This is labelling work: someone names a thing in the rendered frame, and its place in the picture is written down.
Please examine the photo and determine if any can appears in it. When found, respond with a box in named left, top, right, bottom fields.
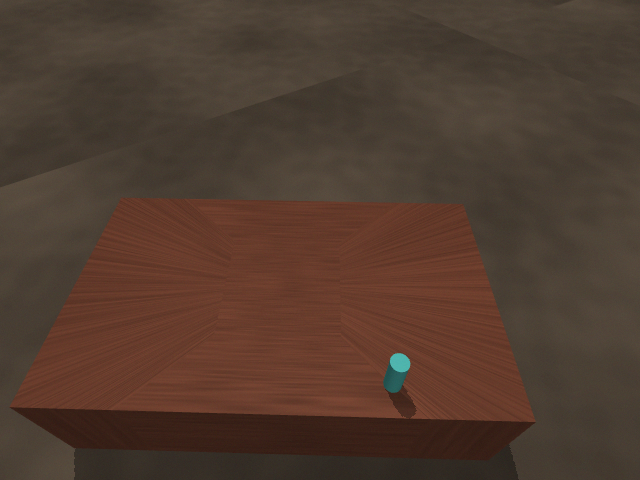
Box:
left=383, top=353, right=410, bottom=393

